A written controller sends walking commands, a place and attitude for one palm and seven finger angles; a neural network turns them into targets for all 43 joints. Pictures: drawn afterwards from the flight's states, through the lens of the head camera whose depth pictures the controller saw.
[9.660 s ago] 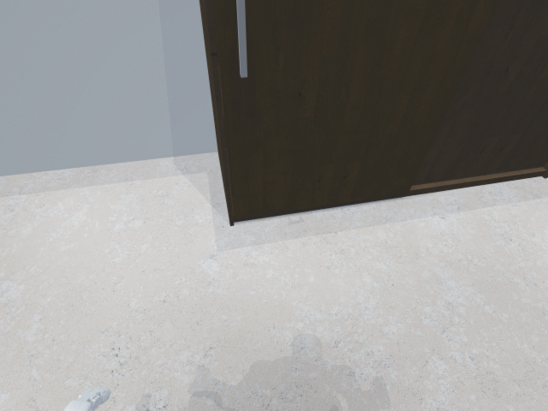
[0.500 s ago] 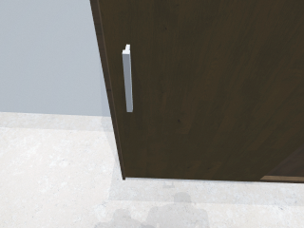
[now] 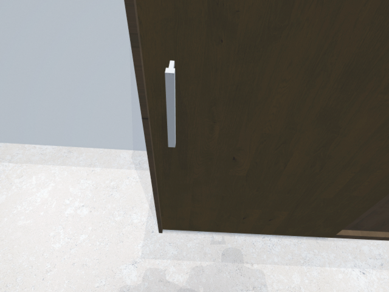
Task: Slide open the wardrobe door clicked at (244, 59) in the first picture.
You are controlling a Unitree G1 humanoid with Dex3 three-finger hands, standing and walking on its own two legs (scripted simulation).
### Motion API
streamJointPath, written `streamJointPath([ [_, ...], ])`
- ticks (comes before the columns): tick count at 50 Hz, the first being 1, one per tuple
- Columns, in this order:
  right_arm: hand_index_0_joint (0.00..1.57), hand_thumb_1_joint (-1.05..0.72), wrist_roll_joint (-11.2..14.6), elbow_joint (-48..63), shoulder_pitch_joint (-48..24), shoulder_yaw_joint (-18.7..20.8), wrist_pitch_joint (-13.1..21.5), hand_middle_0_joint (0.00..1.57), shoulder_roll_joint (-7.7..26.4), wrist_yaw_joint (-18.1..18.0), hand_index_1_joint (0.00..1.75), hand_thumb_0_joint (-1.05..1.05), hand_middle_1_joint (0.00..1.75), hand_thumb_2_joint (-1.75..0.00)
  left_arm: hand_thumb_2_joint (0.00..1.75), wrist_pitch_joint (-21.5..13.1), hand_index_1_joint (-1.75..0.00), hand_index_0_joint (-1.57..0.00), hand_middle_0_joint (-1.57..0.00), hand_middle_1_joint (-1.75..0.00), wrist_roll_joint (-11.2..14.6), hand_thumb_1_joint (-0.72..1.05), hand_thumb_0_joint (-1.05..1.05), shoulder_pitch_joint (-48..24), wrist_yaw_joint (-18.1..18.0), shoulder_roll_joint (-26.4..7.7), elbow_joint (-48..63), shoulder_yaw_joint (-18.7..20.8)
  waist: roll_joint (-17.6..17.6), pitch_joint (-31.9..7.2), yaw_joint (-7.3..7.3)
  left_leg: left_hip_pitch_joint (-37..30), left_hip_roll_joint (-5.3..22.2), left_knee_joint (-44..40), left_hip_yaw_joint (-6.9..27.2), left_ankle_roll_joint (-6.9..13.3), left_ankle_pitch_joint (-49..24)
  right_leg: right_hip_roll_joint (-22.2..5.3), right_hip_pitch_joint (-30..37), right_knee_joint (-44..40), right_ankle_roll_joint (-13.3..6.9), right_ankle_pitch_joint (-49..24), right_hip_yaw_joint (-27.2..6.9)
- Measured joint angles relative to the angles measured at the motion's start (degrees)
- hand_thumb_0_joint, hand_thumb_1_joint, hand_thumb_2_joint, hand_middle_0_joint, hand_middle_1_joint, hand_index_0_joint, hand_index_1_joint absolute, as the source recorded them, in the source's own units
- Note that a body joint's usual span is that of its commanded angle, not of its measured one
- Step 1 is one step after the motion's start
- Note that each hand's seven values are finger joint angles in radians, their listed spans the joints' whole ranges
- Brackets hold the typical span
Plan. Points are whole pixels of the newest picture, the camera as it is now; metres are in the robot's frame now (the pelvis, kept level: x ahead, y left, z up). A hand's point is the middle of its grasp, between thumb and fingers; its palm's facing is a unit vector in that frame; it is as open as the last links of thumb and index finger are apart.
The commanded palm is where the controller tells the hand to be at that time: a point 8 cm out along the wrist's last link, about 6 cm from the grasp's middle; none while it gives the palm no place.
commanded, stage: raise the hand with hooked fingers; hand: left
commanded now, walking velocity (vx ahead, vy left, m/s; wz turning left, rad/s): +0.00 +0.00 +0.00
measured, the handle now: (171, 108) +0.51 +0.09 +0.10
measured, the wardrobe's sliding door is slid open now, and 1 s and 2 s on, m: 0.00 0.00 0.00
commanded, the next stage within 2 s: none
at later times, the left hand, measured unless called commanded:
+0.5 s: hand out of the picture +0.12 +0.21 -0.05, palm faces +0.15 -0.99 +0.01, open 8.9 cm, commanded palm +0.12 +0.25 -0.02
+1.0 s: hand (78, 237) +0.20 +0.23 +0.04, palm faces +0.08 -1.00 -0.06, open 11.9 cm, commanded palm +0.17 +0.28 +0.05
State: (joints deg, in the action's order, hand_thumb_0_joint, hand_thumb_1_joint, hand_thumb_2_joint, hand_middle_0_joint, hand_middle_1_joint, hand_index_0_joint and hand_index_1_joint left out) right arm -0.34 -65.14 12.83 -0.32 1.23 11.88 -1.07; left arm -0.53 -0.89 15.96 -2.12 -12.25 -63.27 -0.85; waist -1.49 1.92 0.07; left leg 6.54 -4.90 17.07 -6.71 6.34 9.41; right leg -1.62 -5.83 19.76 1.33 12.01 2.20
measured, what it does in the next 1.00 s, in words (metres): stands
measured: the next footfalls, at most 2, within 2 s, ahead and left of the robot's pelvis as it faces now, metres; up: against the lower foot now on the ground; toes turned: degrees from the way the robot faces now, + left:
none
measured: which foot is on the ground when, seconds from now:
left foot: down 0.00-1.00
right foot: down 0.00-1.00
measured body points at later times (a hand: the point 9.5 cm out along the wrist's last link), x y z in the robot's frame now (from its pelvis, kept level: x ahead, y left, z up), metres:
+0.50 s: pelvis -0.04 -0.04 -0.08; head -0.02 -0.01 +0.37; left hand +0.11 +0.26 -0.05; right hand +0.19 -0.27 -0.10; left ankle +0.01 +0.03 -0.75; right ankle +0.01 -0.11 -0.75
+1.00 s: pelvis +0.00 -0.03 -0.05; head +0.03 -0.03 +0.40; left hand +0.19 +0.28 +0.04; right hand +0.18 -0.26 -0.12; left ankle +0.01 +0.03 -0.75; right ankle +0.01 -0.11 -0.75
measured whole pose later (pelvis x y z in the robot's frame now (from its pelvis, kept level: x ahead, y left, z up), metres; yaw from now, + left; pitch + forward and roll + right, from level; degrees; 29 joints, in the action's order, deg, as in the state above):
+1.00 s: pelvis +0.00 -0.03 -0.05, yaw +5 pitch +7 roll -2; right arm 2.4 -34.2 17.1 -2.1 16.2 16.5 -1.8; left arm -13.2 22.5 16.0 25.8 -20.3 -3.0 20.2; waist 2.1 -4.9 -1.0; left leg 33.3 -2.2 49.8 -0.9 4.3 23.8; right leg 4.7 -30.7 45.8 -4.1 22.7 5.3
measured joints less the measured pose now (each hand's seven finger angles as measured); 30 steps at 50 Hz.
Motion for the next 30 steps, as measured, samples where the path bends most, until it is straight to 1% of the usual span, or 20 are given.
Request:
streamJointPath([
  [2, 0.20, -0.90, 0.0, 0.7, 0.2, -0.2, -0.1, 0.20, 0.2, 0.0, 0.29, 0.01, 0.30, -0.89, 0.89, -0.2, -0.30, -0.20, -0.20, -0.30, -0.2, 0.91, 0.00, -0.1, -0.4, -0.1, 0.0, -0.2, 0.0, 0.0, 0.15, 0.8, -0.1, 0.7, 0.1, 0.0, 0.1, -0.2, -0.8, 0.7, 0.1, 0.2, 0.1],
  [3, 0.20, -0.90, 0.3, 3.7, 1.2, 0.1, -0.1, 0.20, 0.2, -0.4, 0.29, 0.01, 0.30, -0.89, 0.89, 2.9, -0.30, -0.20, -0.20, -0.30, 1.5, 0.91, 0.00, 1.9, 0.1, 0.3, 8.6, 2.6, 0.2, 0.8, 0.41, 1.8, -0.1, 2.4, 0.4, 0.0, 0.6, -0.3, -1.3, 1.9, 0.1, 0.6, 0.6],
  [4, 0.20, -0.90, 0.5, 6.7, 2.7, -0.3, 2.0, 0.20, 0.2, -1.5, 0.29, 0.01, 0.30, -0.89, 0.89, 3.7, -0.30, -0.20, -0.20, -0.30, 3.0, 0.91, 0.01, 4.4, 0.0, 0.3, 19.4, 3.7, 0.1, 1.8, 0.01, 2.2, -0.3, 3.2, 0.6, -0.2, 0.8, -0.6, -2.2, 3.9, -0.7, 1.4, 0.9],
  [5, 0.20, -0.90, 0.6, 8.7, 4.2, -0.8, 5.2, 0.20, 0.4, -1.9, 0.29, 0.01, 0.30, -0.89, 0.89, 1.9, -0.30, -0.20, -0.21, -0.31, 3.9, 0.90, 0.01, 5.8, -0.5, -0.2, 27.9, 3.8, -0.1, 1.8, -0.72, 2.5, -0.8, 3.2, 0.7, -0.6, 0.6, -0.8, -4.0, 7.1, -1.5, 3.0, 0.4],
  [6, 0.20, -0.90, 0.7, 10.5, 5.5, -1.1, 7.7, 0.20, 0.5, -1.7, 0.29, 0.01, 0.30, -0.89, 0.89, 0.7, -0.31, -0.20, -0.21, -0.31, 5.0, 0.90, 0.01, 6.7, -1.3, -0.8, 35.6, 3.7, -0.3, 1.1, -0.95, 3.0, -1.4, 2.9, 1.0, -0.9, 0.2, -0.9, -5.8, 10.4, -1.9, 5.1, -0.1],
  [8, 0.20, -0.90, 0.9, 14.2, 6.9, -1.3, 11.0, 0.20, 0.7, -0.8, 0.29, 0.01, 0.30, -0.89, 0.88, -1.7, -0.32, -0.20, -0.21, -0.32, 7.4, 0.88, 0.01, 6.3, -1.2, -1.6, 47.8, 4.0, -0.5, -0.1, -0.40, 4.3, -2.5, 3.7, 2.1, -1.1, -0.2, -0.7, -8.6, 14.5, -2.1, 7.6, -0.4],
  [10, 0.20, -0.90, 0.6, 17.7, 6.4, -1.3, 12.9, 0.20, 1.0, 0.2, 0.29, 0.01, 0.30, -0.89, 0.87, -6.7, -0.33, -0.20, -0.21, -0.34, 9.8, 0.86, 0.01, 2.9, 1.2, -1.8, 53.7, 5.5, -0.9, -1.5, 0.71, 8.0, -3.3, 8.4, 2.9, -1.3, 1.2, 0.0, -11.3, 14.4, -2.5, 7.5, -0.1],
  [11, 0.20, -0.90, 0.3, 19.3, 5.6, -1.2, 13.4, 0.20, 1.3, 0.8, 0.29, 0.01, 0.30, -0.89, 0.86, -10.2, -0.34, -0.20, -0.21, -0.35, 10.9, 0.84, 0.01, 0.7, 3.1, -1.6, 54.3, 6.5, -0.8, -2.4, 1.46, 10.8, -3.3, 12.1, 3.2, -1.4, 2.6, 0.4, -13.3, 15.6, -3.3, 5.3, -0.3],
  [12, 0.20, -0.90, -0.1, 20.6, 4.5, -1.2, 13.5, 0.20, 1.7, 1.3, 0.29, 0.01, 0.30, -0.89, 0.86, -14.0, -0.35, -0.20, -0.21, -0.36, 12.2, 0.83, 0.01, -1.3, 5.5, -1.1, 53.7, 7.6, -0.3, -3.6, 2.01, 14.0, -2.8, 16.0, 3.3, -1.5, 4.2, 0.8, -15.8, 18.0, -3.5, 4.6, 0.0],
  [15, 0.20, -0.90, -0.2, 25.1, 1.0, -0.9, 13.2, 0.20, 2.7, 3.0, 0.30, 0.01, 0.30, -0.89, 0.83, -25.1, -0.39, -0.21, -0.21, -0.39, 16.3, 0.77, 0.00, -4.2, 15.7, -1.0, 49.1, 10.9, 0.4, -7.1, 2.82, 23.6, -0.8, 26.9, 2.8, -3.0, 9.0, 2.4, -24.3, 26.1, -4.0, 7.6, 0.3],
  [16, 0.20, -0.90, -0.1, 27.1, 0.1, -0.6, 13.1, 0.21, 3.0, 3.3, 0.30, 0.01, 0.30, -0.89, 0.82, -27.7, -0.40, -0.21, -0.21, -0.40, 17.1, 0.75, 0.00, -4.3, 19.4, -1.6, 47.7, 11.6, 0.3, -7.8, 2.80, 26.5, -0.2, 30.2, 2.5, -3.0, 10.4, 2.8, -27.2, 29.0, -4.2, 8.8, 0.4],
  [17, 0.20, -0.90, 0.2, 29.2, -0.6, -0.4, 13.0, 0.21, 3.3, 3.6, 0.30, 0.01, 0.30, -0.89, 0.82, -29.1, -0.42, -0.21, -0.21, -0.42, 17.6, 0.73, 0.00, -3.9, 22.5, -2.3, 46.9, 12.2, 0.1, -8.2, 2.59, 29.1, 0.3, 33.2, 2.3, -2.6, 11.5, 3.2, -29.8, 31.8, -4.3, 9.7, 0.4],
  [18, 0.20, -0.90, 0.5, 31.3, -1.1, -0.1, 12.8, 0.21, 3.7, 3.8, 0.30, 0.01, 0.30, -0.89, 0.81, -29.3, -0.43, -0.21, -0.21, -0.43, 17.9, 0.71, 0.00, -2.9, 25.0, -3.1, 46.6, 12.7, -0.1, -8.4, 2.26, 31.3, 0.7, 35.9, 2.1, -2.0, 12.4, 3.6, -32.0, 34.2, -4.5, 10.5, 0.4],
  [19, 0.20, -0.90, 0.8, 33.3, -1.4, 0.2, 12.5, 0.21, 4.1, 3.8, 0.30, 0.01, 0.30, -0.89, 0.80, -28.5, -0.44, -0.21, -0.22, -0.45, 18.3, 0.68, 0.00, -1.6, 26.9, -3.7, 46.6, 13.1, -0.3, -8.4, 1.83, 33.2, 1.1, 38.2, 2.0, -1.4, 13.2, 3.9, -33.7, 36.3, -4.8, 11.3, 0.6],
  [21, 0.20, -0.90, 1.3, 36.4, -1.3, 0.7, 11.8, 0.20, 4.9, 3.4, 0.30, 0.01, 0.30, -0.89, 0.78, -25.5, -0.47, -0.22, -0.22, -0.47, 19.4, 0.64, 0.00, 1.6, 28.6, -4.5, 47.4, 13.9, -0.7, -8.5, 0.78, 35.5, 1.6, 41.3, 2.3, -1.1, 14.5, 4.2, -35.9, 39.0, -5.2, 12.5, 1.1],
  [23, 0.20, -0.90, 1.5, 38.0, -0.7, 1.0, 11.5, 0.20, 5.4, 2.4, 0.30, 0.01, 0.30, -0.89, 0.76, -22.7, -0.50, -0.23, -0.23, -0.50, 20.3, 0.59, 0.00, 4.8, 27.5, -4.4, 49.5, 14.9, -0.8, -8.3, -0.51, 36.4, 1.8, 43.1, 3.3, -1.4, 15.5, 4.5, -36.2, 40.0, -5.5, 13.4, 2.2],
  [25, 0.20, -0.90, 1.4, 38.1, 0.1, 0.9, 11.7, 0.20, 5.7, 1.3, 0.29, 0.02, 0.30, -0.89, 0.74, -21.7, -0.53, -0.23, -0.23, -0.53, 20.5, 0.54, 0.01, 7.1, 24.6, -4.2, 53.8, 15.5, -0.4, -7.8, -1.87, 36.2, 1.9, 43.9, 4.9, -1.7, 16.0, 4.7, -35.1, 39.6, -6.0, 13.8, 3.7],
  [27, 0.20, -0.90, 1.2, 37.1, 0.5, 0.1, 12.5, 0.20, 5.7, 0.3, 0.29, 0.02, 0.30, -0.90, 0.72, -22.8, -0.56, -0.23, -0.23, -0.56, 20.2, 0.49, 0.01, 8.1, 21.9, -4.1, 58.2, 15.5, 0.4, -7.2, -2.92, 35.3, 2.0, 44.1, 6.5, -2.0, 16.3, 4.9, -33.3, 38.4, -6.3, 13.8, 5.2],
  [28, 0.20, -0.90, 1.2, 36.3, 0.5, -0.6, 12.9, 0.20, 5.7, -0.2, 0.29, 0.02, 0.30, -0.90, 0.71, -23.6, -0.58, -0.23, -0.23, -0.58, 20.2, 0.47, 0.01, 8.0, 21.2, -4.2, 60.1, 15.3, 0.8, -6.9, -3.29, 35.0, 2.0, 44.0, 7.2, -2.1, 16.3, 5.0, -32.6, 37.7, -6.3, 13.8, 5.9],
  [30, 0.20, -0.90, 1.3, 34.8, 0.2, -2.1, 13.8, 0.20, 5.4, -1.0, 0.29, 0.02, 0.30, -0.90, 0.69, -24.7, -0.61, -0.23, -0.24, -0.61, 20.0, 0.42, 0.01, 6.3, 21.4, -4.7, 62.4, 14.5, 1.8, -6.5, -3.59, 34.6, 2.0, 43.7, 8.3, -2.3, 16.2, 5.1, -31.5, 36.5, -6.3, 13.6, 6.9],
])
